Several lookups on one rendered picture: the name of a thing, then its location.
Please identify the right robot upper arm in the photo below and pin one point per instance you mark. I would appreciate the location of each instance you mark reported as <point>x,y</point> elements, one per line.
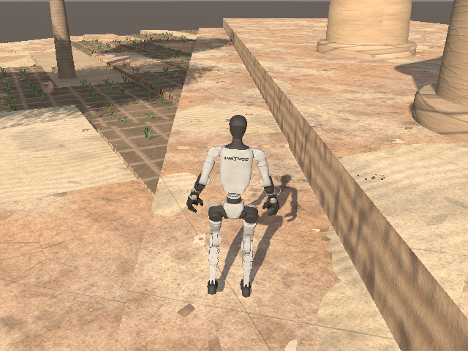
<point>259,155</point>

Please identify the robot right forearm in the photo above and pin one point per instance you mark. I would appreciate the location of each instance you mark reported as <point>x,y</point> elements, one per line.
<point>270,191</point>

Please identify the robot left forearm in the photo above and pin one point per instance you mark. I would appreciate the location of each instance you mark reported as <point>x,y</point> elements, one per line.
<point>197,189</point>

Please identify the left robot upper arm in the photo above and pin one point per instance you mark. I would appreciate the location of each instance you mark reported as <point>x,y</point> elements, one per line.
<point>208,164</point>

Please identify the left robot hand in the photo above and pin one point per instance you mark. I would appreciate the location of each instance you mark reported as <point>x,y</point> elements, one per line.
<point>190,202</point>

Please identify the right robot hand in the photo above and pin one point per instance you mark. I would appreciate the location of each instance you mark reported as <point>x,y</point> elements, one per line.
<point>269,205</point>

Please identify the right robot shin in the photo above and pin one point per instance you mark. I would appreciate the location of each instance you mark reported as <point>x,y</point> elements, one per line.
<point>247,259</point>

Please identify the humanoid robot head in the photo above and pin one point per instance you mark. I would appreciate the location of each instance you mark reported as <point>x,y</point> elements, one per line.
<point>238,126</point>

